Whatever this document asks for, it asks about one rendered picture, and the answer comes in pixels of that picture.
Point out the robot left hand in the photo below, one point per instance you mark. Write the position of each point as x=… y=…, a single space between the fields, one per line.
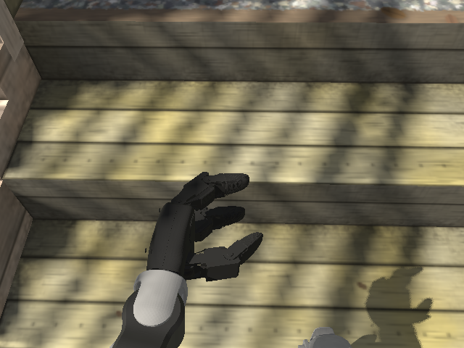
x=179 y=226

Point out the left robot forearm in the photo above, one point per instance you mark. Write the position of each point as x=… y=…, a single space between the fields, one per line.
x=154 y=314

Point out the robot right shin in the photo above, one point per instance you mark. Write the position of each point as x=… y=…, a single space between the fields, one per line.
x=322 y=331

